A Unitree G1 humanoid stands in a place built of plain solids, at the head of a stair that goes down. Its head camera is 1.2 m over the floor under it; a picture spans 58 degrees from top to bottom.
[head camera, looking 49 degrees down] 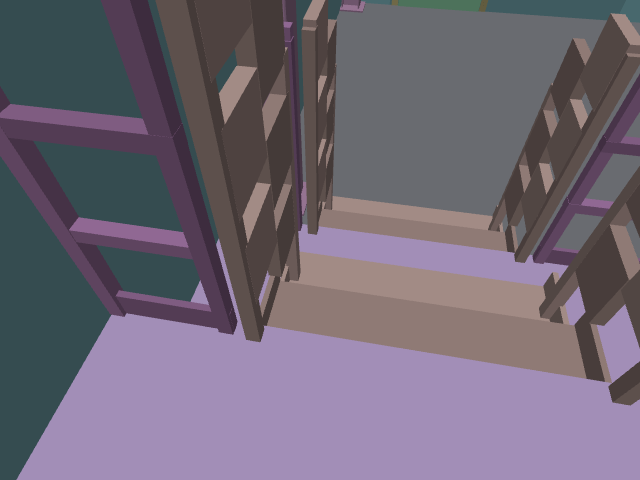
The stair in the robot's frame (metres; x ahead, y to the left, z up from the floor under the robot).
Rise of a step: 0.17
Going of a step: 0.29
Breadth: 1.12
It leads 10 degrees to the right of straight ahead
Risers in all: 3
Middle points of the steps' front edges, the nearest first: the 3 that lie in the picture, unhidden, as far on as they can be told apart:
0.60 -0.32 0.00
0.88 -0.38 -0.16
1.17 -0.43 -0.33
